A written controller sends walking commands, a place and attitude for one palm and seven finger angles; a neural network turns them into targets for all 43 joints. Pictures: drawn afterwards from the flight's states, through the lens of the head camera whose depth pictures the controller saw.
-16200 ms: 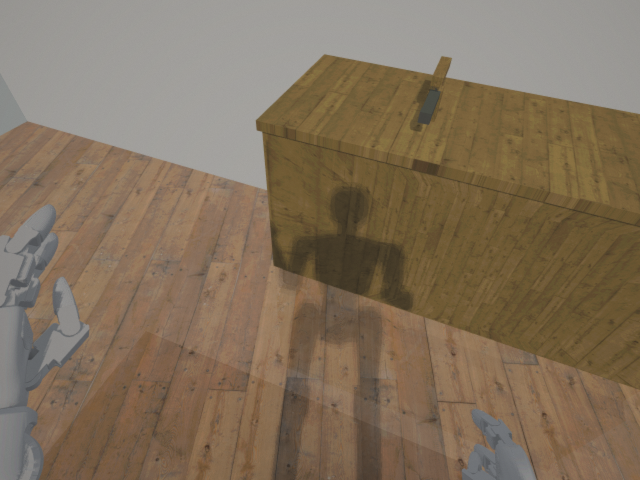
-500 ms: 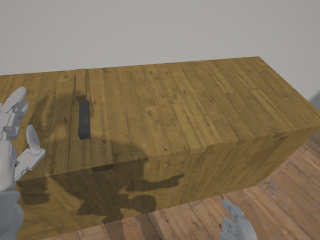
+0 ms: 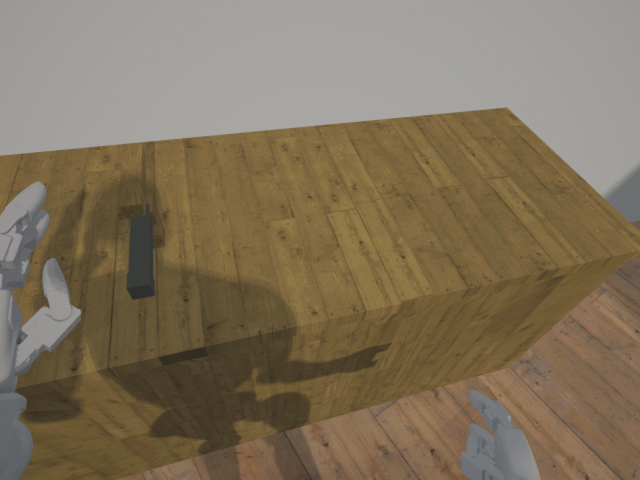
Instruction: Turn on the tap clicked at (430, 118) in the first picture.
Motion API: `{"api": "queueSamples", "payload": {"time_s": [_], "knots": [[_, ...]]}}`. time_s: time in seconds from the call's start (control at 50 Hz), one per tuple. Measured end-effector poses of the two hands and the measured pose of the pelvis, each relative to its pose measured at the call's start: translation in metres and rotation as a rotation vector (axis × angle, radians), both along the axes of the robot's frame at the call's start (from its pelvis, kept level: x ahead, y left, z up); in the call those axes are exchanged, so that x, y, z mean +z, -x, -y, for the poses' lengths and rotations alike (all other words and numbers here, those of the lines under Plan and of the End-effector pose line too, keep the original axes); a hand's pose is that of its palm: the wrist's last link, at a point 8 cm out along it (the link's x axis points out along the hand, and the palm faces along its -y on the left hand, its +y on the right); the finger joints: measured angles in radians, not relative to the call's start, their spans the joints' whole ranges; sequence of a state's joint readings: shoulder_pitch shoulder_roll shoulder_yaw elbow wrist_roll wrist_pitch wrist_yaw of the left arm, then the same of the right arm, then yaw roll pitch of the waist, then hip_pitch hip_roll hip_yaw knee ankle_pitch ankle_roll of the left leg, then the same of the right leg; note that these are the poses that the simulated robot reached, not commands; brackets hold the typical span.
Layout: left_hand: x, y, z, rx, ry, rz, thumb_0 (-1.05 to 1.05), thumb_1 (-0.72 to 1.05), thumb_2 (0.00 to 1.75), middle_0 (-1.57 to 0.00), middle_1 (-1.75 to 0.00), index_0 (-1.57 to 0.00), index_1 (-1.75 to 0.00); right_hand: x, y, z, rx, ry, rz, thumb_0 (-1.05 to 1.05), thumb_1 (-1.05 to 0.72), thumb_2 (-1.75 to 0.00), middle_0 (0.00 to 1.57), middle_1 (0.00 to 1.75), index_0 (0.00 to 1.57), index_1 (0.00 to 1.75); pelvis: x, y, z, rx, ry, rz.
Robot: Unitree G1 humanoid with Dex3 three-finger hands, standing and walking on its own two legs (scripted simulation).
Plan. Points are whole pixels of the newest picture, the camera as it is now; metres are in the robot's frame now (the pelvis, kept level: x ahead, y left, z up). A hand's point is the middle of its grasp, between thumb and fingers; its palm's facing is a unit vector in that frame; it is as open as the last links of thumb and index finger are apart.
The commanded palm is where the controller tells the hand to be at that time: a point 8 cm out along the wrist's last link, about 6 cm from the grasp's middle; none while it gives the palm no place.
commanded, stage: come to a stop and stand still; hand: left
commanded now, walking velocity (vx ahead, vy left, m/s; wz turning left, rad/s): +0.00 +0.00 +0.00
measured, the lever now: (141, 284) +0.34 +0.27 +0.02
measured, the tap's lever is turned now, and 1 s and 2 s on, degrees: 0 0 0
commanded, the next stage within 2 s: look again from close up in 0.10 s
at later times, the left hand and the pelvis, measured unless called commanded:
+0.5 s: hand (86, 308) +0.22 +0.24 +0.16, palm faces +0.40 -0.84 -0.36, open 7.4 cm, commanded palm +0.17 +0.27 +0.18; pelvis +0.01 -0.01 +0.00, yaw +0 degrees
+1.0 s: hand (85, 355) +0.19 +0.23 +0.15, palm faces +0.50 -0.81 -0.31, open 7.4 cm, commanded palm +0.15 +0.26 +0.16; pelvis -0.02 -0.04 -0.02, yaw +3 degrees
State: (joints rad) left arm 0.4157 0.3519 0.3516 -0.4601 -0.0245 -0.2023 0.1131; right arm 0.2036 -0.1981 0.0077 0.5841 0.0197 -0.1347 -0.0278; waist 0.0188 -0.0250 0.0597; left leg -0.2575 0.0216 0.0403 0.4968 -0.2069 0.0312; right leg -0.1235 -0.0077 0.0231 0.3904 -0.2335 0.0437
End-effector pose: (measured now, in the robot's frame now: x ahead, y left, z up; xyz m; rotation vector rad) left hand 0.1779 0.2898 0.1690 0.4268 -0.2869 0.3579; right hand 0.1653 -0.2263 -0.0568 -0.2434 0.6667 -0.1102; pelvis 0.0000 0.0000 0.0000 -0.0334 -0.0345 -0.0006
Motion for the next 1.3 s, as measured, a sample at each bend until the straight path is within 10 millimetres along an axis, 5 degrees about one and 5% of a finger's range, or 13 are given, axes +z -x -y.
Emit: {"api": "queueSamples", "payload": {"time_s": [0.6, 0.66, 0.72, 0.9, 1.04, 1.3], "knots": [[0.003, -0.006, 0.011, 0.013, -0.004, -0.036, 0.02, 0.89, 0.9, -0.21, -0.3, -0.21, -0.31, -0.009, -0.007, 0.002, -0.004, -0.031, -0.031, 0.02, -0.9, -0.9, 0.21, 0.3, 0.2, 0.29, 0.001, -0.007, 0.008, 0.0, -0.008, -0.014], [0.029, -0.022, -0.003, 0.008, -0.159, 0.024, 0.02, 0.88, 0.9, -0.22, -0.3, -0.22, -0.31, -0.012, -0.007, -0.001, 0.084, 0.029, -0.049, 0.01, -0.9, -0.9, 0.21, 0.3, 0.2, 0.29, -0.001, -0.003, 0.012, 0.031, -0.011, -0.012], [0.042, -0.029, -0.02, 0.053, -0.049, 0.039, 0.02, 0.88, 0.9, -0.22, -0.3, -0.22, -0.31, -0.015, -0.008, 0.002, 0.134, 0.009, -0.055, 0.02, -0.9, -0.9, 0.21, 0.3, 0.2, 0.29, -0.002, -0.001, 0.014, 0.025, -0.017, -0.013], [-0.023, 0.01, 0.029, 0.011, 0.056, -0.169, 0.02, 0.89, 0.9, -0.21, -0.3, -0.21, -0.3, -0.008, -0.019, 0.016, 0.113, -0.015, 0.075, 0.02, -0.9, -0.9, 0.21, 0.3, 0.2, 0.3, -0.011, 0.012, 0.026, 0.017, -0.026, -0.012], [-0.009, 0.04, 0.022, 0.173, 0.048, 0.031, 0.02, 0.89, 0.9, -0.22, -0.3, -0.22, -0.31, -0.026, -0.022, 0.017, 0.181, -0.001, 0.042, 0.01, -0.9, -0.9, 0.21, 0.3, 0.2, 0.29, -0.021, 0.022, 0.046, 0.069, -0.014, -0.005], [-0.012, 0.015, 0.051, 0.102, 0.098, -0.093, 0.02, 0.89, 0.9, -0.21, -0.3, -0.21, -0.31, -0.038, -0.028, 0.031, 0.113, -0.062, 0.058, 0.02, -0.9, -0.9, 0.21, 0.3, 0.2, 0.3, -0.021, 0.003, 0.061, 0.052, -0.022, -0.024]]}}
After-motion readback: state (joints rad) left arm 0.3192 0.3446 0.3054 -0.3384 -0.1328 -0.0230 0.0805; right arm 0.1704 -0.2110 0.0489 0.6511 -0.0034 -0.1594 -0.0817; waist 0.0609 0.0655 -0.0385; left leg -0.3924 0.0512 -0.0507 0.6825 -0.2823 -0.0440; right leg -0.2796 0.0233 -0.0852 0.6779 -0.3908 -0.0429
